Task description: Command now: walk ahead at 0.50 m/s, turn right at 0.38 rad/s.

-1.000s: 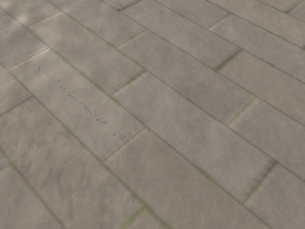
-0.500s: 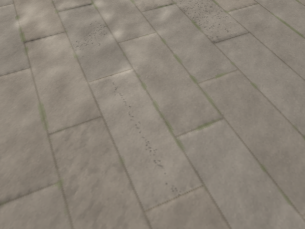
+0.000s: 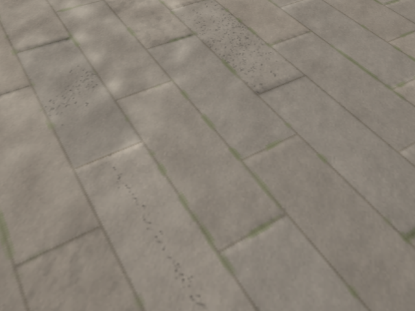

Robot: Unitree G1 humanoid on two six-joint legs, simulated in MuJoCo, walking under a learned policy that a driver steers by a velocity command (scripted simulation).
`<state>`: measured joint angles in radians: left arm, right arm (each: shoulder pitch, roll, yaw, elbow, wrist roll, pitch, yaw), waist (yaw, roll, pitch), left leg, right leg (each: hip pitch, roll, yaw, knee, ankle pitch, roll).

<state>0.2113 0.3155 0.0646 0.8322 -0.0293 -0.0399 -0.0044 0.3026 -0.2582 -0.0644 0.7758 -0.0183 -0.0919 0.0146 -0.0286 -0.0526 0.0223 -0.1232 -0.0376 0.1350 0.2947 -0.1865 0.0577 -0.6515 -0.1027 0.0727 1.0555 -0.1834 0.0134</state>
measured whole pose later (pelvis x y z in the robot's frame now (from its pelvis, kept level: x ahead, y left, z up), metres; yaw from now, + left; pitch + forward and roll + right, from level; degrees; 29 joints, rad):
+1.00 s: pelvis +0.38 -0.07 -0.01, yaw -35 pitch +1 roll +0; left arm 0.17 0.33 0.08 0.66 -0.01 0.07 0.03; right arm 0.13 -0.26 -0.05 0.71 -0.02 0.00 -0.03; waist -0.02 -0.03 0.07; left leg -0.33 0.02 0.03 0.44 -0.14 0.02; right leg -0.47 0.01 0.06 0.98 -0.46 0.08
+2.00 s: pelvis +0.38 -0.11 -0.01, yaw -37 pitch -2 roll +0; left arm 0.21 0.23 0.03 0.98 0.00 0.00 0.02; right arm 0.18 -0.25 -0.03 1.06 0.00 0.01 -0.04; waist -0.01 0.00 0.04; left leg -0.19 0.04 -0.02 0.45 -0.23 -0.05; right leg -0.15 0.03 0.02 0.47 -0.28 -0.03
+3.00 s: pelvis +0.38 -0.10 -0.01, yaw -36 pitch -1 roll +0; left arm 0.28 0.19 0.01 1.09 0.00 0.00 0.03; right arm 0.27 -0.19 -0.02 1.13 0.00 0.00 -0.05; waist 0.00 0.01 0.04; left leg -0.21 0.03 -0.02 0.47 -0.24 -0.04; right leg -0.17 0.02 0.01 0.47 -0.28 -0.02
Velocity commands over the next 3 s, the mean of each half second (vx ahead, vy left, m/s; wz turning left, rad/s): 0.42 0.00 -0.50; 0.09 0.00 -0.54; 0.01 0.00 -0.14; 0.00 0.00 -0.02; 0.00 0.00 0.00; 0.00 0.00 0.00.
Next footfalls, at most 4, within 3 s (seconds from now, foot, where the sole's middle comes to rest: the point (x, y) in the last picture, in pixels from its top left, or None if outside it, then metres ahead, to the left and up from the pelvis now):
0.28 right None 0.31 -0.15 -0.78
0.74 left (211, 308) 0.51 -0.02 -0.78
1.12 right None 0.34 -0.20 -0.78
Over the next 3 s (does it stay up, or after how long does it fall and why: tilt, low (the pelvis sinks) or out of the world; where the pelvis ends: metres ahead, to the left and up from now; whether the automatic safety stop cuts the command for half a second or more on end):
stays up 0.38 -0.10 -0.01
